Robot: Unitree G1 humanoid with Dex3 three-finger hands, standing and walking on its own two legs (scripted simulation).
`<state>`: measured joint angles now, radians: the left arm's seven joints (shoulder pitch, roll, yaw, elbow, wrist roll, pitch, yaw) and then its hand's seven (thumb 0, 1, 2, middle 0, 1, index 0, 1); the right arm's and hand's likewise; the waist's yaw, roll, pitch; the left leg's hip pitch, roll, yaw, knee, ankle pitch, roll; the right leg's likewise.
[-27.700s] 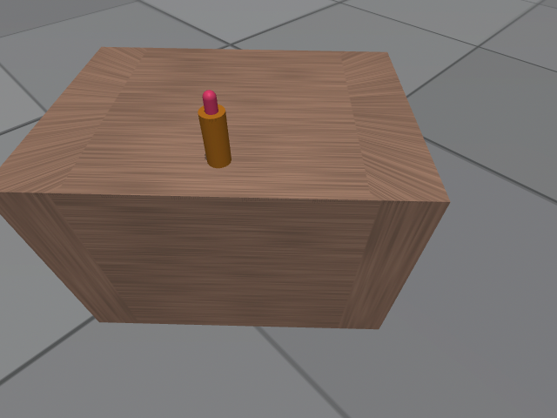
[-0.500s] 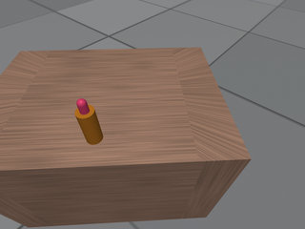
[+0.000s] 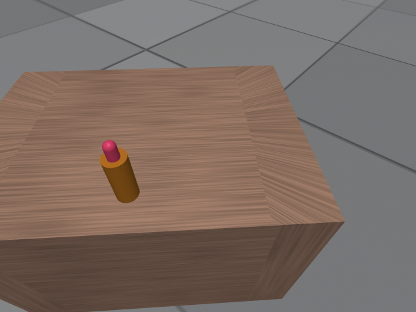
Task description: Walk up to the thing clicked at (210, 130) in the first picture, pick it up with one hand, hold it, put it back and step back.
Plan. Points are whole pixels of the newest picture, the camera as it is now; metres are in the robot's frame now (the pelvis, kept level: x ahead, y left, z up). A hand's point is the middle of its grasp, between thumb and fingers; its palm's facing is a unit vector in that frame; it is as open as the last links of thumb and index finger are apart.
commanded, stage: stand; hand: left
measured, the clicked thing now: (118, 170) +0.44 +0.21 +0.01
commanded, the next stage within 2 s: step back in 0.96 s
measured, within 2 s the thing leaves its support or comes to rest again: neither
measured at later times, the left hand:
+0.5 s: hand out of the picture +0.07 +0.25 -0.16, palm faces -0.02 -0.94 -0.33, open 7.4 cm
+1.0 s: hand out of the picture +0.06 +0.25 -0.16, palm faces -0.01 -0.94 -0.33, open 7.4 cm
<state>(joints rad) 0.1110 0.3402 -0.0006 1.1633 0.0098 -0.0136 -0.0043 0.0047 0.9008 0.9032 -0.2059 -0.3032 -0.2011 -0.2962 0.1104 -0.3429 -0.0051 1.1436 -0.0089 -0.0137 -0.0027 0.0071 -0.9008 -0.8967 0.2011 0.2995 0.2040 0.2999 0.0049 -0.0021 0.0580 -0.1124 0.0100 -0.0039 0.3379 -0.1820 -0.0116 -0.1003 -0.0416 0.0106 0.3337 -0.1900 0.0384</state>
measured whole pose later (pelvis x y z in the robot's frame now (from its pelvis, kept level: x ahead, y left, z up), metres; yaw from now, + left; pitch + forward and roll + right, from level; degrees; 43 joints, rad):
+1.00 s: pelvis +0.00 +0.00 +0.00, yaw +0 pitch -2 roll +0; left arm 0.12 0.35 0.01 1.12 0.00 0.00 -0.01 0.01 0.90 0.90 -0.21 -0.30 -0.20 -0.30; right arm 0.11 -0.35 -0.01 1.12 0.00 0.00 0.01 0.01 -0.90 -0.90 0.20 0.30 0.20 0.30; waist 0.00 0.00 0.06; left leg -0.14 0.02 -0.01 0.36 -0.19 -0.01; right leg -0.12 -0.03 0.01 0.35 -0.19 0.03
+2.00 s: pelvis -0.22 +0.00 -0.03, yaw -3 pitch -3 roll -1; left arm 0.18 0.35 0.06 0.90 0.03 0.03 0.01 0.01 0.90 0.90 -0.21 -0.30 -0.20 -0.30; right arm 0.07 -0.40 -0.06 0.85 0.00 0.05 -0.01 0.01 -0.90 -0.90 0.20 0.30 0.21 0.30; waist 0.01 0.05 0.22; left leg -0.34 0.05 0.04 0.70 -0.31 0.02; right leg -0.23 0.07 0.03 0.63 -0.35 -0.02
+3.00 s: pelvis -0.52 +0.00 -0.02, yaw -3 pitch -1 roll +2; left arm 0.20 0.35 0.07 0.83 0.05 0.06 0.00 0.01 0.90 0.90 -0.21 -0.30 -0.21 -0.30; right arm 0.21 -0.41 -0.05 0.87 0.00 0.05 -0.03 0.01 -0.90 -0.90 0.20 0.30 0.20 0.30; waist 0.02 0.02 0.12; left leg -0.43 -0.10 -0.13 1.05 -0.47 -0.02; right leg -0.32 -0.03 0.02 0.61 -0.27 -0.02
